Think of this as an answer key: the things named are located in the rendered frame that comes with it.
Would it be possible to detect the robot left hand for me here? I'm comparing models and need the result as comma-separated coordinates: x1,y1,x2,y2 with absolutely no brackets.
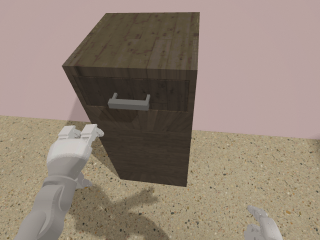
46,124,104,189

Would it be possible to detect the robot left forearm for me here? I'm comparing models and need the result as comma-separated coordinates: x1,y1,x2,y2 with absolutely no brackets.
13,175,77,240

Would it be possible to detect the robot right hand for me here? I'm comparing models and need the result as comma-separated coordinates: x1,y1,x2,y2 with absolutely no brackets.
243,205,283,240

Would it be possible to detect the handle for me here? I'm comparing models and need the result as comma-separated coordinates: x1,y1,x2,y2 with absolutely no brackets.
107,93,151,111

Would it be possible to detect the cabinet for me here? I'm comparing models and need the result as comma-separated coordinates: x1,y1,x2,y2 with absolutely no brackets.
62,12,200,187

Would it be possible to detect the drawer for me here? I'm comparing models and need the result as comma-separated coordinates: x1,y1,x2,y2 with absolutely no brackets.
74,75,190,112

